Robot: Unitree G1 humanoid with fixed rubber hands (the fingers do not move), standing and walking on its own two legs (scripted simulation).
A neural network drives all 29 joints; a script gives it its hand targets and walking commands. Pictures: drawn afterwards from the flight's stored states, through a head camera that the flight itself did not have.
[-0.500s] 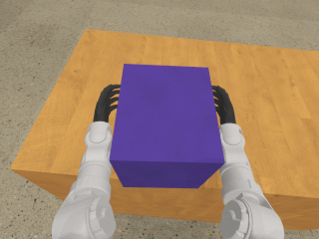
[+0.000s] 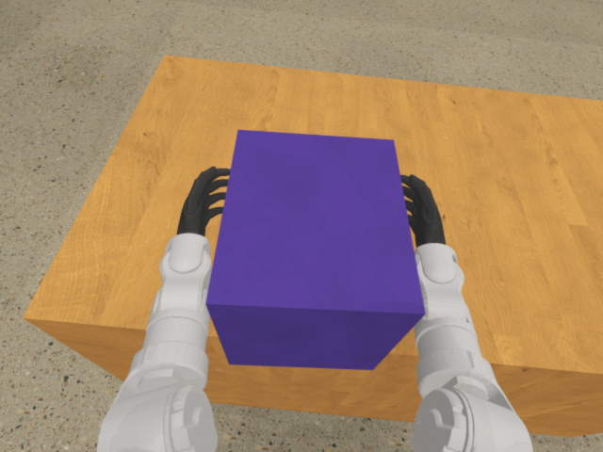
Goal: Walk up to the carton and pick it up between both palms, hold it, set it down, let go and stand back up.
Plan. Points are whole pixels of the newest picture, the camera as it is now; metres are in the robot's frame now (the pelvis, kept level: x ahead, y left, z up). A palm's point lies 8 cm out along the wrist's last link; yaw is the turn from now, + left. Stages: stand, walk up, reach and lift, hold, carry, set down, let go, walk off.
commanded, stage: reach and lift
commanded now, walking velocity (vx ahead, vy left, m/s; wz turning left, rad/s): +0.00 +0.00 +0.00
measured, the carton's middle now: (308, 255) +0.39 -0.05 +0.01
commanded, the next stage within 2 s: none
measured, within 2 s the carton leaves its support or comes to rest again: leaves its support in 0.44 s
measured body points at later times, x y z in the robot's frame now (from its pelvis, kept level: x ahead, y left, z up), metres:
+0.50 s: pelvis -0.01 +0.00 +0.00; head +0.06 +0.02 +0.44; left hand +0.43 +0.10 +0.06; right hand +0.38 -0.21 +0.07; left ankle -0.02 +0.14 -0.75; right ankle -0.03 -0.12 -0.75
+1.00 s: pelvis -0.03 +0.01 +0.00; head +0.01 +0.04 +0.45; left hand +0.41 +0.11 +0.09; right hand +0.35 -0.20 +0.09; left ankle -0.02 +0.14 -0.75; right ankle -0.03 -0.12 -0.75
